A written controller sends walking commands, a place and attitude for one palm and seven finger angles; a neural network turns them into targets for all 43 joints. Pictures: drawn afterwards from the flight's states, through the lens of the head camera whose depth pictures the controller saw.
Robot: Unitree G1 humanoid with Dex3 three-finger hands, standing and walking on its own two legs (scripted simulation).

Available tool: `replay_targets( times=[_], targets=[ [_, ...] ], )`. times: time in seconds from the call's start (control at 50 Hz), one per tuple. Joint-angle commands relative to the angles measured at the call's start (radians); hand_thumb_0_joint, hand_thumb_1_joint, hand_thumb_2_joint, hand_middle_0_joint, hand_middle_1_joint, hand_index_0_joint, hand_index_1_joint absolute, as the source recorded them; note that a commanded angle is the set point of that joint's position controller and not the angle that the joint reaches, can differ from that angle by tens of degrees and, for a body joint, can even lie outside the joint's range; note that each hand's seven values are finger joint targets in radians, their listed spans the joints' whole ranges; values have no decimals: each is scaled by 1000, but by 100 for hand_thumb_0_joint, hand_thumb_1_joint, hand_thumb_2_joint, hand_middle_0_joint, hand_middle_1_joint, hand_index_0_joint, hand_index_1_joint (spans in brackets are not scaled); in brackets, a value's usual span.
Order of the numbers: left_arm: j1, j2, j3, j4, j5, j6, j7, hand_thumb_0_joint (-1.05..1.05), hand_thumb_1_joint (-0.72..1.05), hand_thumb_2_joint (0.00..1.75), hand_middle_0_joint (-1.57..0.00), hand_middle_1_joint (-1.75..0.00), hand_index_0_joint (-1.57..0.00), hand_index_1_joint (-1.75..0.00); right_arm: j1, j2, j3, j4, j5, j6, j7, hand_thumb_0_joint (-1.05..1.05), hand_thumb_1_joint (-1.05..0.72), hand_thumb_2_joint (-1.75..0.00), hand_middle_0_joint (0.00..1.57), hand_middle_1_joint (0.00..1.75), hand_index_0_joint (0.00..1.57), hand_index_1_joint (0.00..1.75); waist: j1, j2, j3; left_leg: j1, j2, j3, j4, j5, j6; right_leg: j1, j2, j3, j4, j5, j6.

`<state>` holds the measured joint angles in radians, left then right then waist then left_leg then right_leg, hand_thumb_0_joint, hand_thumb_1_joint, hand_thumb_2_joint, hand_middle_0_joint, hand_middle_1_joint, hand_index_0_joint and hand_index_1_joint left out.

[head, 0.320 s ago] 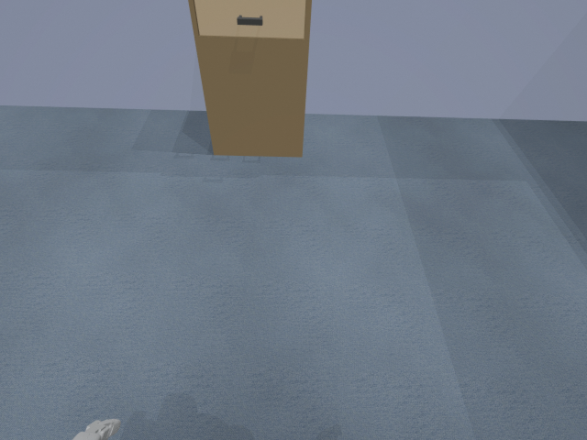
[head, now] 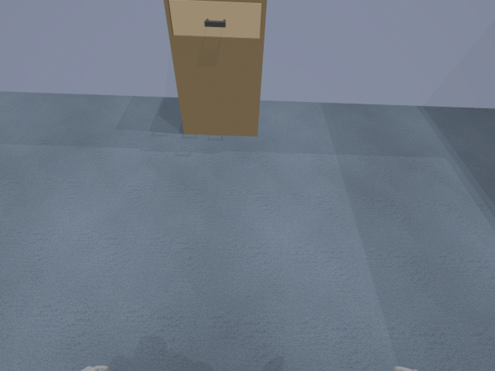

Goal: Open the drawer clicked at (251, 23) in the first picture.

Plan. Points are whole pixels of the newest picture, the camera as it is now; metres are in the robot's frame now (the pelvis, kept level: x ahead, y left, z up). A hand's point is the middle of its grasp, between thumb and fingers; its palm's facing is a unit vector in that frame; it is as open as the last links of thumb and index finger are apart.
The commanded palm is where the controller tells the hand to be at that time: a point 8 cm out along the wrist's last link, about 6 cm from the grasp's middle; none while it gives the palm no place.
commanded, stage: stand and wait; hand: left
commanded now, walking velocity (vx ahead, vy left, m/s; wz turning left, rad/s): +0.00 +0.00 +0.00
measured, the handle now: (215, 22) +1.64 +0.26 -0.05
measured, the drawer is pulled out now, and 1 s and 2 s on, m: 0.00 0.00 0.00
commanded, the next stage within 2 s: look at it before walking up in 0.52 s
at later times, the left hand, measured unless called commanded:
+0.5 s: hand out of the picture +0.06 +0.24 -0.15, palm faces -0.04 -0.94 -0.33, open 7.4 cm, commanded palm none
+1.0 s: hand out of the picture +0.06 +0.23 -0.15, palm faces -0.04 -0.94 -0.32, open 7.4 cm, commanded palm none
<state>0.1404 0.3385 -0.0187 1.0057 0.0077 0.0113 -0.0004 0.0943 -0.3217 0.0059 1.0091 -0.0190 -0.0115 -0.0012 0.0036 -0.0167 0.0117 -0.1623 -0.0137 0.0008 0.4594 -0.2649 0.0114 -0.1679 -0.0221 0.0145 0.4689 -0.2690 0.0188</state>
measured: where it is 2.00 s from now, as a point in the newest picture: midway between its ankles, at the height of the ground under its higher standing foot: outside the picture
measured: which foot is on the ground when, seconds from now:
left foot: down 0.00-1.00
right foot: down 0.00-1.00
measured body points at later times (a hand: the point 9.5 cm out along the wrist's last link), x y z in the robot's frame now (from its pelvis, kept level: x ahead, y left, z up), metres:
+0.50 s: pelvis -0.01 -0.01 +0.00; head -0.01 -0.01 +0.45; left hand +0.06 +0.29 -0.13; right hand +0.06 -0.31 -0.13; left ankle -0.01 +0.11 -0.74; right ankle -0.01 -0.13 -0.74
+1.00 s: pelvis -0.01 -0.01 +0.01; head -0.01 -0.01 +0.46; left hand +0.06 +0.28 -0.13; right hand +0.06 -0.31 -0.12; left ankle -0.01 +0.11 -0.74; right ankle -0.01 -0.13 -0.74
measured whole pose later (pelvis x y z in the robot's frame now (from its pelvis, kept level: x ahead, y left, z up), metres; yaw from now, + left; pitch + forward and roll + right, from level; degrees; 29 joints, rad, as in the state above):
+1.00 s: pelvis -0.01 -0.01 +0.01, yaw +0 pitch -2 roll +0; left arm 0.14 0.34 -0.01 1.08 0.01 0.00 0.00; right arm 0.12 -0.34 0.01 1.11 -0.01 -0.01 0.00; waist 0.00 -0.01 0.03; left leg -0.14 0.01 0.00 0.38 -0.20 -0.01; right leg -0.15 0.00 0.01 0.39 -0.20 0.00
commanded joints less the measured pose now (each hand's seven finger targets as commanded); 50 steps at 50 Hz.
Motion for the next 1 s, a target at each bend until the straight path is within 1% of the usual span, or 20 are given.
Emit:
replay_targets(
  times=[0.0, 0.04, 0.16, 0.18, 0.22, 0.26, 0.32, 0.48, 0.52, 0.62, 0.72, 0.74, 0.8, 0.82, 0.86, 0.88, 0.9, 0.92, 0.94, 0.98],
  targets=[
    [-54, 203, 55, -58, 4, -29, 13, 0, 90, 90, -20, -30, -20, -30, -56, -214, -53, -56, 5, -22, -14, 0, -90, -90, 20, 30, 20, 30, -5, 23, -52, 8, 118, -91, -88, 196, 33, 0, -90, 75, -78, 176, -48],
    [-52, 204, 53, -50, 3, -29, 13, 0, 90, 90, -20, -30, -20, -30, -54, -216, -51, -47, 6, -23, -13, 0, -90, -90, 20, 30, 20, 30, -4, 31, -53, 8, 119, -95, -95, 195, 34, 4, -89, 76, -82, 173, -48],
    [-43, 208, 53, -26, 2, -32, 13, 0, 90, 90, -20, -30, -20, -30, -47, -219, -49, -20, 9, -21, -12, 0, -90, -90, 20, 30, 20, 30, -3, 21, -62, 20, 122, -97, -100, 180, 30, 12, -94, 87, -99, 171, -51],
    [-43, 209, 52, -22, 2, -32, 12, 0, 90, 90, -20, -30, -20, -30, -44, -218, -48, -14, 9, -21, -12, 0, -90, -90, 20, 30, 20, 30, -4, 12, -55, 13, 122, -94, -104, 161, 28, 8, -96, 87, -106, 154, -50],
    [-45, 209, 51, -15, 1, -32, 12, 0, 90, 90, -20, -30, -20, -30, -37, -221, -47, -4, 9, -21, -12, 0, -90, -90, 20, 30, 20, 30, -5, 12, -50, 10, 122, -97, -111, 163, 27, 12, -94, 92, -109, 158, -51],
    [-43, 209, 51, -7, 1, -32, 13, 0, 90, 90, -20, -30, -20, -30, -37, -223, -46, 4, 10, -21, -12, 0, -90, -90, 20, 30, 20, 30, -3, 26, -46, 9, 125, -101, -119, 154, 27, 11, -92, 90, -111, 143, -50],
    [-43, 211, 50, 3, 1, -32, 12, 0, 90, 90, -20, -30, -20, -30, -31, -221, -44, 16, 10, -20, -11, 0, -90, -90, 20, 30, 20, 30, -4, 14, -32, -2, 122, -102, -128, 125, 25, 4, -93, 99, -126, 110, -51],
    [-46, 211, 51, 9, 2, -35, 13, 0, 90, 90, -20, -30, -20, -30, -22, -222, -43, 31, 10, -21, -10, 0, -90, -90, 20, 30, 20, 30, -4, 15, -42, 12, 127, -100, -129, 155, 21, 10, -96, 101, -130, 141, -52],
    [-44, 209, 51, 11, 2, -36, 13, 0, 90, 90, -20, -30, -20, -30, -22, -220, -43, 34, 10, -22, -10, 0, -90, -90, 20, 30, 20, 30, -3, 3, -43, 15, 128, -97, -130, 155, 21, 11, -98, 102, -135, 143, -52],
    [-51, 210, 50, 11, 3, -36, 13, 0, 90, 90, -20, -30, -20, -30, -24, -218, -43, 37, 10, -20, -9, 0, -90, -90, 20, 30, 20, 30, -4, 5, -18, 8, 126, -98, -137, 134, 18, -5, -98, 108, -149, 112, -52],
    [-50, 209, 51, 11, 3, -37, 12, 0, 90, 90, -20, -30, -20, -30, -24, -219, -42, 38, 10, -21, -9, 0, -90, -90, 20, 30, 20, 30, -3, 23, -30, 15, 128, -98, -135, 157, 17, 4, -97, 108, -148, 139, -52],
    [-49, 210, 50, 10, 2, -37, 12, 0, 90, 90, -20, -30, -20, -30, -24, -217, -41, 38, 10, -21, -9, 0, -90, -90, 20, 30, 20, 30, -3, 14, -31, 16, 128, -98, -136, 157, 17, 5, -98, 105, -148, 140, -52],
    [-47, 207, 50, 11, 3, -36, 12, 0, 90, 90, -20, -30, -20, -30, -28, -218, -43, 40, 10, -20, -9, 0, -90, -90, 20, 30, 20, 30, -2, 21, -23, 17, 129, -100, -142, 144, 18, -3, -95, 105, -152, 121, -50],
    [-50, 208, 50, 10, 3, -35, 11, 0, 90, 90, -20, -30, -20, -30, -23, -220, -42, 37, 10, -20, -9, 0, -90, -90, 20, 30, 20, 30, -5, 16, -27, 17, 130, -101, -144, 147, 17, 1, -94, 104, -152, 125, -50],
    [-47, 207, 51, 10, 4, -36, 12, 0, 90, 90, -20, -30, -20, -30, -24, -221, -43, 38, 11, -21, -9, 0, -90, -90, 20, 30, 20, 30, -2, 16, -36, 23, 130, -103, -141, 157, 18, 6, -93, 104, -150, 135, -50],
    [-47, 208, 51, 13, 4, -36, 12, 0, 90, 90, -20, -30, -20, -30, -28, -219, -42, 39, 11, -20, -9, 0, -90, -90, 20, 30, 20, 30, -2, 18, -28, 22, 131, -99, -142, 151, 17, 1, -96, 102, -152, 130, -49],
    [-47, 207, 51, 14, 3, -36, 12, 0, 90, 90, -20, -30, -20, -30, -22, -219, -42, 40, 11, -21, -9, 0, -90, -90, 20, 30, 20, 30, -5, 16, -39, 25, 131, -102, -145, 158, 17, 9, -94, 103, -149, 137, -49],
    [-45, 207, 50, 14, 3, -36, 11, 0, 90, 90, -20, -30, -20, -30, -26, -220, -42, 40, 11, -21, -9, 0, -90, -90, 20, 30, 20, 30, -2, 26, -37, 26, 131, -100, -142, 163, 18, 9, -96, 101, -150, 144, -49],
    [-42, 208, 51, 15, 3, -37, 11, 0, 90, 90, -20, -30, -20, -30, -24, -218, -42, 40, 11, -21, -10, 0, -90, -90, 20, 30, 20, 30, -3, 13, -44, 31, 131, -99, -138, 175, 17, 16, -97, 102, -150, 161, -50],
    [-43, 209, 50, 15, 3, -38, 12, 0, 90, 90, -20, -30, -20, -30, -24, -219, -42, 42, 12, -20, -10, 0, -90, -90, 20, 30, 20, 30, -5, 12, -44, 34, 132, -96, -137, 182, 16, 17, -98, 101, -149, 173, -50]
  ],
)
